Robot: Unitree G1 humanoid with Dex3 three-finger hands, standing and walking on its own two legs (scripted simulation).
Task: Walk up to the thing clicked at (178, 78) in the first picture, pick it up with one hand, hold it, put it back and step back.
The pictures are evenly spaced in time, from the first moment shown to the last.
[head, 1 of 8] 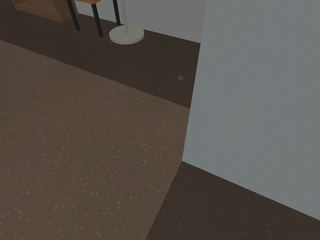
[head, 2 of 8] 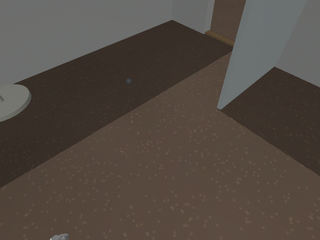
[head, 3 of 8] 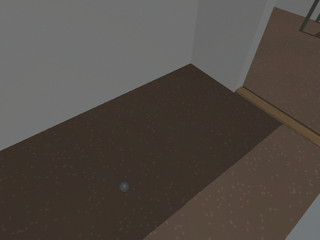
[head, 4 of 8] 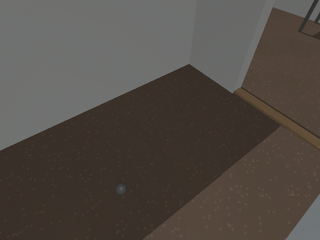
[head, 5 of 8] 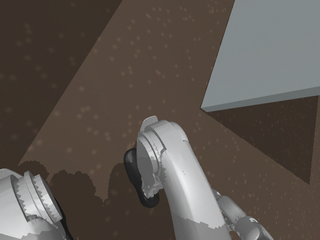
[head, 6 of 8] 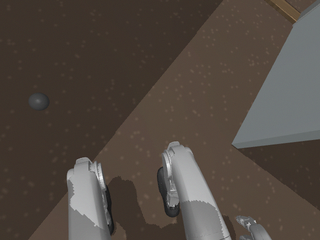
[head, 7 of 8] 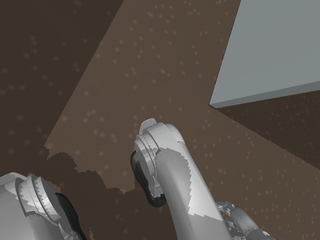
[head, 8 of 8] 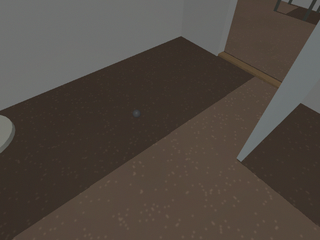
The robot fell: no
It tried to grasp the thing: no
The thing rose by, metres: 0.00
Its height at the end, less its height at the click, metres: +0.00
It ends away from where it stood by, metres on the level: 0.05
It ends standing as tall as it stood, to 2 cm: yes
